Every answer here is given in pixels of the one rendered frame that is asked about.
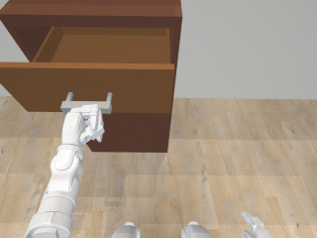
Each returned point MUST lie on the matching right robot shin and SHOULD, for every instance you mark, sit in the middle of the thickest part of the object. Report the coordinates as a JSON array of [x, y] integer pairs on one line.
[[193, 223]]

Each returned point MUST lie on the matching right robot thigh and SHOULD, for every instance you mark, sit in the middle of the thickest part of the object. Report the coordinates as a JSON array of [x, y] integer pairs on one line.
[[195, 231]]

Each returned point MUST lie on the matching robot left hand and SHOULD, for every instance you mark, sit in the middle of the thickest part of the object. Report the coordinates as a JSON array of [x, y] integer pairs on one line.
[[74, 125]]

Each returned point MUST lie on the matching cabinet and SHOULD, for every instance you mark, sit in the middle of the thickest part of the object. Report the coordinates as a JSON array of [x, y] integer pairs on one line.
[[29, 22]]

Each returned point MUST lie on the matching robot right hand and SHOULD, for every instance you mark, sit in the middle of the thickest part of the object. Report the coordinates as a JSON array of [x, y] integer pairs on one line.
[[257, 227]]

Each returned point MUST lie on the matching handle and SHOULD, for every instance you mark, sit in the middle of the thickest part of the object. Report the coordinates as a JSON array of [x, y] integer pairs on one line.
[[104, 106]]

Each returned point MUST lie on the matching drawer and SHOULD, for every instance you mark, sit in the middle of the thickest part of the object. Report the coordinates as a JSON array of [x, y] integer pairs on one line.
[[131, 63]]

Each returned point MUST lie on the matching robot left forearm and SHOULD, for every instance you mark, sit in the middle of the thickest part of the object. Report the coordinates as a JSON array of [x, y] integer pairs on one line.
[[54, 217]]

